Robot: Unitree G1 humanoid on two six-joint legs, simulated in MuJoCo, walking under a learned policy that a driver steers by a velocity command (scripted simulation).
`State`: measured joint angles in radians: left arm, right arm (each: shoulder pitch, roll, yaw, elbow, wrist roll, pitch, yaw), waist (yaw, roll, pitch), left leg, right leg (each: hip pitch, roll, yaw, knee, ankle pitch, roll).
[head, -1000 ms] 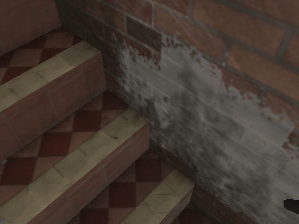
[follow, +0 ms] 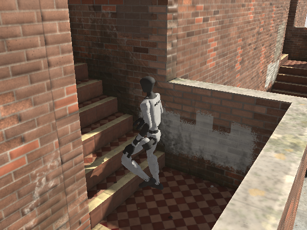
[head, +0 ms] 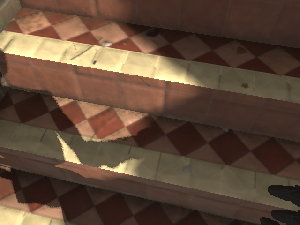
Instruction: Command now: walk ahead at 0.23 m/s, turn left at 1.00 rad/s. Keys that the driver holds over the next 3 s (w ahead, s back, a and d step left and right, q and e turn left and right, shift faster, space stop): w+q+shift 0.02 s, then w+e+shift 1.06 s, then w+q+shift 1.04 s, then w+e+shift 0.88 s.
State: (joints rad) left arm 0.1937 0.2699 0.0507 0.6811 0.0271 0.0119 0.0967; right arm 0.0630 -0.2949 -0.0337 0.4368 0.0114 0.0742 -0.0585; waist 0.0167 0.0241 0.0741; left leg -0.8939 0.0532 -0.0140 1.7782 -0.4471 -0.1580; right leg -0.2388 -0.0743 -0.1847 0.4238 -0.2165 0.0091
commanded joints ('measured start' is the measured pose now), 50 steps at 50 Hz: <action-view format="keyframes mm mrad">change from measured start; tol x128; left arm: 1 -34 168 51 -76 -11 -11 5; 50 182 18 -3 -134 -41 5 -144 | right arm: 1 -18 2 16 -86 -1 -1 2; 50 -77 204 57 106 -42 -160 17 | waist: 1 -16 -121 -178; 50 157 62 -26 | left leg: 1 -58 79 -24 -103 6 5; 12 1259 375 -372 -1171 1509 302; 20 505 246 103 -1638 359 190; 26 945 288 217 -1229 2641 384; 33 -410 -168 -47 662 -183 221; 50 578 254 -142 -1168 229 263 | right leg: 1 214 -298 136 -168 214 -197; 18 -1328 59 365 2204 -303 -69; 37 -500 24 741 -166 167 -275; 44 -268 27 605 400 1477 -207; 50 -766 93 317 1518 -49 -30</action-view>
